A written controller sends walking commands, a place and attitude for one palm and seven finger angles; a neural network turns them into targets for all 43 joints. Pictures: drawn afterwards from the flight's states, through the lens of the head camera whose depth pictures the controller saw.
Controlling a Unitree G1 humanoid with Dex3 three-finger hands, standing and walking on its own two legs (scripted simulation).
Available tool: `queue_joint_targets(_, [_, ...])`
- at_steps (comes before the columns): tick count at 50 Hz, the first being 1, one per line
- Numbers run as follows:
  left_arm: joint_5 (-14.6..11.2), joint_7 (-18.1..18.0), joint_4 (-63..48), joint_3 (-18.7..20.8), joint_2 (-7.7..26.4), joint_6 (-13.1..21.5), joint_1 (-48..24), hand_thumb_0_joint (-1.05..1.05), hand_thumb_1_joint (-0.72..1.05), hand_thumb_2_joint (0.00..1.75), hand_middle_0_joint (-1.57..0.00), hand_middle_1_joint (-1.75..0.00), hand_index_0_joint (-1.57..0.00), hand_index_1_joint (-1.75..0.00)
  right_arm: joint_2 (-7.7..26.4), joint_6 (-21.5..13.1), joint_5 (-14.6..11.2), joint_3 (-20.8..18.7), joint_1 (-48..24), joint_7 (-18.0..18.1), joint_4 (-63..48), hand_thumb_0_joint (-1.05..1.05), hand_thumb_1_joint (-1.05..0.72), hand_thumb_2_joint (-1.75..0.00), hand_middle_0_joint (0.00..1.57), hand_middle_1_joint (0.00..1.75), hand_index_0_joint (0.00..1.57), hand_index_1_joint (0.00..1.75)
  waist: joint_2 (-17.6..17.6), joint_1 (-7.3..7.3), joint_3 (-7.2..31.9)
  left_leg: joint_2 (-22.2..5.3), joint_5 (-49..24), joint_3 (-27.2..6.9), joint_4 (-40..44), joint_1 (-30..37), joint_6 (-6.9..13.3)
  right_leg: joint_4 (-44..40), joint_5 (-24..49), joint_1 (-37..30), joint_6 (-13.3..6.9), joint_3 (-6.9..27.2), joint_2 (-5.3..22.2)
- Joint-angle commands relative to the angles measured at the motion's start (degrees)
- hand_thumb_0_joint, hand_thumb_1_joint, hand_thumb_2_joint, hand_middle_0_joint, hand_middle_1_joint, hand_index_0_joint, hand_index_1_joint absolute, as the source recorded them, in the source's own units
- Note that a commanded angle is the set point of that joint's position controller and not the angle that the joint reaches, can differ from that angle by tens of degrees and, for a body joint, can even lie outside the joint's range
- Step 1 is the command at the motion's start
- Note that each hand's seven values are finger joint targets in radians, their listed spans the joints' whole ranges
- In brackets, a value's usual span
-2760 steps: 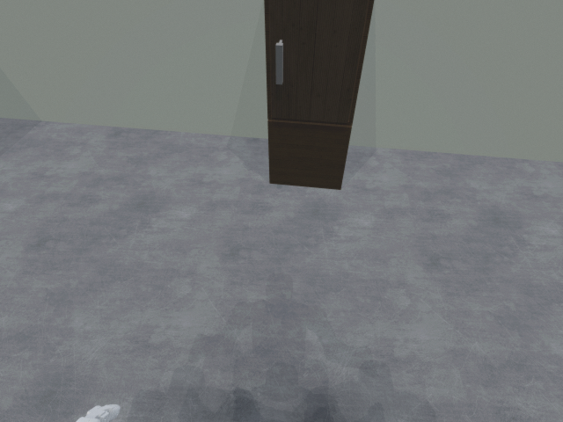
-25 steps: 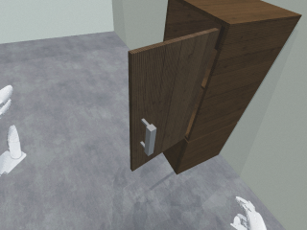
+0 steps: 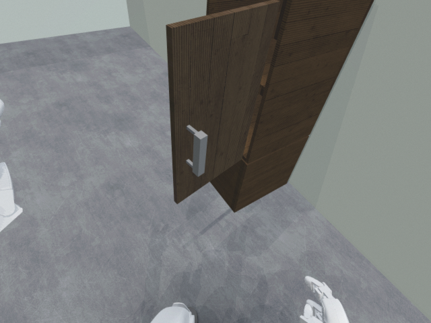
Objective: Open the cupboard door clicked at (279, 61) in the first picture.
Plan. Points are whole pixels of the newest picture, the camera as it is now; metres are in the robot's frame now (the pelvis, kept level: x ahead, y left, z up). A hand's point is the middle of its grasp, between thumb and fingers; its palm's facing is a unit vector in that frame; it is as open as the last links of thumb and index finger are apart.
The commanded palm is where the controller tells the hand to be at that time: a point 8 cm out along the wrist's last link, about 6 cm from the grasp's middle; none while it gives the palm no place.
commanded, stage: stop stepping back and stand still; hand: left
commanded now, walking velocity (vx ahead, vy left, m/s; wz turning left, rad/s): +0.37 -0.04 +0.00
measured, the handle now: (194, 150) +0.56 +0.10 -0.05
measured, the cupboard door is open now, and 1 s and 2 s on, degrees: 100 100 100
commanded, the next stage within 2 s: let the arm hang, fingers relaxed in 1.94 s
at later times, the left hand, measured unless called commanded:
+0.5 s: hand out of the picture +0.10 +0.31 +0.21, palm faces +0.56 -0.70 -0.45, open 7.4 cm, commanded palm +0.03 +0.33 +0.21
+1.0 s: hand out of the picture +0.12 +0.26 +0.20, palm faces +0.49 -0.71 -0.50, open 7.4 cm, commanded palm +0.06 +0.30 +0.21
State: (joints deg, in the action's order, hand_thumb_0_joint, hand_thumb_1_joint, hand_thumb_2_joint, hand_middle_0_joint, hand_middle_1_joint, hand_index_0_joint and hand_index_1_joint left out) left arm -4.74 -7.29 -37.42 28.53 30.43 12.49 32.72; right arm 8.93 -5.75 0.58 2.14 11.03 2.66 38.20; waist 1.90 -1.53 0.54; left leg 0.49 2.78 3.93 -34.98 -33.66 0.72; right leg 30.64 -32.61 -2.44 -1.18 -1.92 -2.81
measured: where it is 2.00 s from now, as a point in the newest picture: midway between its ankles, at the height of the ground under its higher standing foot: outside the picture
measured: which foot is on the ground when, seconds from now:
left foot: down 0.00-0.14, up 0.16-0.42, down 0.44-0.68, up 0.70-1.00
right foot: down 0.00-0.02, up 0.04-0.14, down 0.16-1.00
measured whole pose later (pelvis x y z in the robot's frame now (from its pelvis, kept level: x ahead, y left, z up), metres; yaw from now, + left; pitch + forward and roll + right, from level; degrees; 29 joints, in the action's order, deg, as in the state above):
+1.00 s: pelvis -0.06 -0.01 +0.04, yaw +4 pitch -1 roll +2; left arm -1.6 -10.0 -23.5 22.2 21.0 13.2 31.2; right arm 15.2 -4.7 -0.4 -1.8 12.8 4.1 36.6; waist -0.7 -0.6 -3.6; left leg -0.5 16.3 3.5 -35.2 -16.8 1.0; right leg 24.6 -12.8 11.3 -7.4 -8.1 -2.7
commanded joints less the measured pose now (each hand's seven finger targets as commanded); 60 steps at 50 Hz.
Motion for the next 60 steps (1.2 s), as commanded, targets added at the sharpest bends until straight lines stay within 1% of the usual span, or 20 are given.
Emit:
queue_joint_targets(1, [-0.7,-1.1,-1.3,3.5,4.7,-0.4,-8.1,0.0,0.9,0.9,-0.2,-0.3,-0.2,-0.3,10.4,-3.8,-0.8,-3.6,-5.0,1.8,-9.7,0.0,-0.9,-0.9,0.2,0.3,0.2,0.3,-21.2,3.61,4.7,-11.2,23.7,-22.1,22.7,27.5,2.4,18.3,-0.4,23.6,0.7,-2.9,-1.8])
queue_joint_targets(3, [0.1,-1.2,-2.2,6.0,9.8,0.0,-14.8,0.0,0.9,0.9,-0.2,-0.3,-0.2,-0.3,10.5,-4.0,0.2,-2.7,-6.6,2.1,-10.6,0.0,-0.9,-0.9,0.2,0.3,0.2,0.3,-20.8,1.11,1.4,-12.7,46.6,-25.5,36.9,7.4,-7.3,26.7,-5.0,12.6,-1.5,-4.1,-6.3])
queue_joint_targets(6, [0.5,-1.2,0.9,6.3,6.8,-1.4,-6.0,0.0,0.9,0.9,-0.2,-0.3,-0.2,-0.3,9.2,-3.8,0.5,-4.4,-7.1,1.2,-10.9,0.0,-0.9,-0.9,0.2,0.3,0.2,0.3,-14.3,-2.65,2.4,-2.9,31.0,-2.1,23.4,-9.4,-14.1,7.0,-7.6,-6.4,-5.2,-8.6,-5.2])
queue_joint_targets(7, [1.2,-1.1,-1.8,5.0,6.7,-0.7,-2.0,0.0,0.9,0.9,-0.2,-0.3,-0.2,-0.3,8.4,-3.0,-2.0,-4.2,-5.6,0.5,-11.0,0.0,-0.9,-0.9,0.2,0.3,0.2,0.3,6.9,-2.26,-0.2,4.6,23.1,7.5,-17.7,1.3,-9.3,-14.9,-10.3,15.8,-9.3,8.0,8.8])
queue_joint_targets(8, [1.2,-0.8,-6.5,2.8,6.0,-0.3,-1.9,0.0,0.9,0.9,-0.2,-0.3,-0.2,-0.3,11.0,-2.6,-2.7,-6.0,-6.3,0.4,-10.9,0.0,-0.9,-0.9,0.2,0.3,0.2,0.3,18.2,0.12,-7.4,4.4,23.1,-6.9,-47.5,-0.6,-4.9,-28.4,-16.6,41.6,-12.5,36.6,27.9])
queue_joint_targets(11, [1.3,-0.4,-9.0,7.4,8.8,0.9,-4.4,0.0,0.9,0.9,-0.2,-0.3,-0.2,-0.3,7.1,-1.6,-0.1,-3.9,-4.8,-0.3,-9.5,0.0,-0.9,-0.9,0.2,0.3,0.2,0.3,-0.5,3.22,-2.3,-1.7,12.1,-5.5,-46.6,-5.5,-3.7,-22.6,-13.6,34.6,-8.9,18.9,18.7])
queue_joint_targets(13, [2.5,-1.3,-5.5,5.1,6.7,2.9,-3.8,0.0,0.9,0.9,-0.2,-0.3,-0.2,-0.3,8.7,-2.5,-0.1,-4.4,-3.5,1.2,-8.4,0.0,-0.9,-0.9,0.2,0.3,0.2,0.3,-6.9,3.24,-2.9,-3.8,14.3,-3.7,-31.6,-6.6,-2.3,-19.2,-0.4,23.8,-7.8,17.5,16.0])
queue_joint_targets(19, [3.7,-4.1,4.4,1.8,3.4,2.6,-10.4,0.0,0.9,0.9,-0.2,-0.3,-0.2,-0.3,9.0,-5.9,0.3,-4.6,-0.7,4.0,-7.1,0.0,-0.9,-0.9,0.2,0.3,0.2,0.3,4.9,1.15,4.6,-0.1,18.5,5.2,8.1,17.4,1.1,-10.0,12.2,11.7,-5.7,11.3,13.1])
queue_joint_targets(21, [2.7,-4.2,2.5,0.2,1.7,2.2,-8.7,0.0,0.9,0.9,-0.2,-0.3,-0.2,-0.3,10.6,-5.9,-0.1,-5.4,0.4,4.0,-8.6,0.0,-0.9,-0.9,0.2,0.3,0.2,0.3,-2.4,2.26,6.7,-5.9,13.0,-2.7,15.2,30.2,3.5,2.8,18.7,17.8,-1.9,6.8,8.9])
queue_joint_targets(23, [3.1,-4.1,-2.8,0.0,3.3,3.5,-12.3,0.0,0.9,0.9,-0.2,-0.3,-0.2,-0.3,11.3,-5.2,-0.5,-5.6,0.3,2.9,-9.7,0.0,-0.9,-0.9,0.2,0.3,0.2,0.3,-13.8,2.89,5.0,-20.4,-6.6,-21.7,14.1,39.3,9.2,16.7,5.8,36.2,1.4,-1.0,3.7])
queue_joint_targets(24, [3.4,-3.4,-1.2,0.7,3.9,3.6,-11.4,0.0,0.9,0.9,-0.2,-0.3,-0.2,-0.3,11.3,-5.2,-0.6,-5.9,-0.2,2.3,-9.4,0.0,-0.9,-0.9,0.2,0.3,0.2,0.3,-8.8,2.35,2.2,-21.6,-9.6,-21.4,15.5,37.3,9.4,19.8,4.1,38.7,1.6,-0.8,2.9])
queue_joint_targets(30, [3.0,-2.7,-3.6,3.7,4.8,1.8,-3.3,0.0,0.9,0.9,-0.2,-0.3,-0.2,-0.3,10.3,-5.4,-0.9,-5.0,-2.8,1.0,-9.5,0.0,-0.9,-0.9,0.2,0.3,0.2,0.3,-13.9,1.85,-0.2,-13.8,5.1,-4.1,11.8,14.7,5.3,4.7,16.2,14.5,1.7,-5.7,2.2])
queue_joint_targets(32, [2.7,-2.9,-2.0,4.8,5.4,1.6,-1.5,0.0,0.9,0.9,-0.2,-0.3,-0.2,-0.3,9.4,-4.4,-0.9,-4.6,-3.7,0.9,-10.3,0.0,-0.9,-0.9,0.2,0.3,0.2,0.3,-8.5,1.26,1.5,-10.6,15.2,-1.5,2.9,5.9,3.4,-0.7,15.7,3.4,0.3,-1.9,3.5])
queue_joint_targets(34, [2.7,-3.3,-0.8,6.2,6.9,1.1,-2.2,0.0,0.9,0.9,-0.2,-0.3,-0.2,-0.3,8.5,-3.5,-1.3,-5.3,-3.8,0.7,-11.3,0.0,-0.9,-0.9,0.2,0.3,0.2,0.3,11.6,0.99,3.8,0.0,30.4,1.1,-23.2,0.2,-0.2,-16.3,8.0,7.3,-7.4,31.0,20.8])
queue_joint_targets(35, [2.6,-3.4,0.1,5.4,5.5,1.3,-2.8,0.0,0.9,0.9,-0.2,-0.3,-0.2,-0.3,9.8,-2.8,-1.6,-6.0,-3.8,0.5,-10.7,0.0,-0.9,-0.9,0.2,0.3,0.2,0.3,9.4,1.61,2.4,-0.9,27.8,-4.5,-30.9,0.8,-0.6,-19.9,7.4,11.6,-4.9,33.4,22.4])
queue_joint_targets(38, [2.4,-3.1,3.3,5.8,4.6,3.0,0.3,0.0,0.9,0.9,-0.2,-0.3,-0.2,-0.3,7.9,-1.8,-0.7,-4.2,-3.2,0.4,-9.2,0.0,-0.9,-0.9,0.2,0.3,0.2,0.3,-1.6,2.62,2.7,-3.3,17.5,-5.4,-27.7,2.7,-1.7,-15.7,24.1,11.5,-4.5,19.7,19.3])
queue_joint_targets(42, [2.7,-3.4,4.7,3.0,3.0,4.5,-3.4,0.0,0.9,0.9,-0.2,-0.3,-0.2,-0.3,8.0,-1.9,-1.0,-3.9,-4.4,1.6,-10.1,0.0,-0.9,-0.9,0.2,0.3,0.2,0.3,2.6,1.75,3.5,-2.2,15.6,-1.5,-12.1,9.7,-0.9,-15.9,28.3,10.3,-2.3,10.8,16.7])
queue_joint_targets(49, [3.1,-4.4,0.9,1.4,2.7,3.9,-3.3,0.0,0.9,0.9,-0.2,-0.3,-0.2,-0.3,9.4,-2.1,-1.4,-4.8,-3.8,1.2,-11.4,0.0,-0.9,-0.9,0.2,0.3,0.2,0.3,1.4,0.37,3.5,-1.7,11.7,-1.1,4.4,15.8,0.8,-13.6,37.5,5.2,0.8,10.2,16.7])
queue_joint_targets(54, [2.5,-4.3,-2.0,2.8,4.5,3.6,-2.5,0.0,0.9,0.9,-0.2,-0.3,-0.2,-0.3,10.5,-1.5,-1.9,-5.1,-4.5,1.2,-12.5,0.0,-0.9,-0.9,0.2,0.3,0.2,0.3,-6.8,0.09,2.7,-7.4,1.2,-6.9,11.3,21.6,2.5,-11.0,26.5,10.4,4.6,8.9,10.3])
queue_joint_targets(60, [2.2,-3.4,1.7,2.0,3.4,2.4,-1.7,0.0,0.9,0.9,-0.2,-0.3,-0.2,-0.3,9.8,-1.4,-1.8,-4.8,-3.9,1.1,-11.9,0.0,-0.9,-0.9,0.2,0.3,0.2,0.3,-6.1,1.19,2.5,-5.2,2.4,-4.8,9.2,20.4,0.5,-12.3,29.4,9.8,2.2,9.2,10.0])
